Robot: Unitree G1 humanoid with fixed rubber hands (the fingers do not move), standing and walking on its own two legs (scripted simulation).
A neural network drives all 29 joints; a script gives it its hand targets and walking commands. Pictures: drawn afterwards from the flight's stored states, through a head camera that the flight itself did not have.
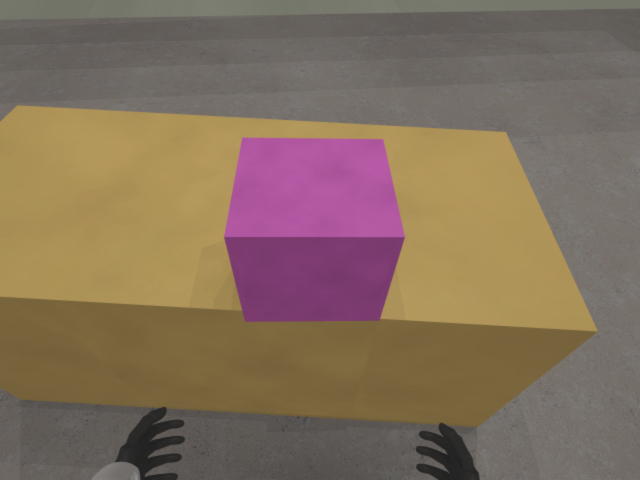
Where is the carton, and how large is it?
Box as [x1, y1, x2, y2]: [224, 138, 404, 321]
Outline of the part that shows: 242,138 224,238 245,321 379,320 404,238 383,140 324,138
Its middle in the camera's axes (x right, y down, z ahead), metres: -0.01 -0.01 +0.66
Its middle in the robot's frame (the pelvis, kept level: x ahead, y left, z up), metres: +0.50 +0.04 -0.02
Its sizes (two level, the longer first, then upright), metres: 0.237 0.218 0.229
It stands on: a pedestal, 0.62 m high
